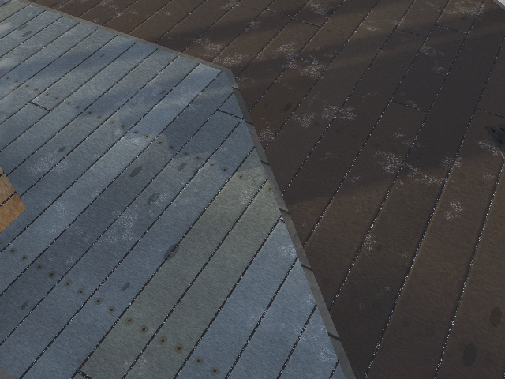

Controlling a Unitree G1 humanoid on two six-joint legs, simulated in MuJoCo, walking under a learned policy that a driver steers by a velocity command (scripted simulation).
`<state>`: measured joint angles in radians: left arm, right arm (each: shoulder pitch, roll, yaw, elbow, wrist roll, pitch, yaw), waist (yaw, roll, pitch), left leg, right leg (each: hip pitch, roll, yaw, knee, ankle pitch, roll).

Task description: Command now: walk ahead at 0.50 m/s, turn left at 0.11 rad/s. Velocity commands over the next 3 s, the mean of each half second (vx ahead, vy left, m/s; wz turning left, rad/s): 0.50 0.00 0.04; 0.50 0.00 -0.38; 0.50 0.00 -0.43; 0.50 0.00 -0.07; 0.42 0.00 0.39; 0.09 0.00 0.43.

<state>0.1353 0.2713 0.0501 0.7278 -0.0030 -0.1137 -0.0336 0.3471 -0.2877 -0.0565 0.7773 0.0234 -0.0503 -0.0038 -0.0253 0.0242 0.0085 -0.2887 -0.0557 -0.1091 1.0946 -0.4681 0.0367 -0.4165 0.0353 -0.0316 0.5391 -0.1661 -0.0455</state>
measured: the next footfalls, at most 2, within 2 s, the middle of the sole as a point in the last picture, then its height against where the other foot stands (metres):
left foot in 0.44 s outside the picture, level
right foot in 0.98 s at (306, 308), level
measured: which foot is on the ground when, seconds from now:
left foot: up 0.00-0.42, down 0.44-1.00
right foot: down 0.00-0.44, up 0.46-0.96, down 0.98-1.00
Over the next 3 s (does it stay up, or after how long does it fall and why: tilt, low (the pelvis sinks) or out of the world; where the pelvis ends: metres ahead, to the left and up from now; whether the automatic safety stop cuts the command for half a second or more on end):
stays up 1.39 -0.35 0.00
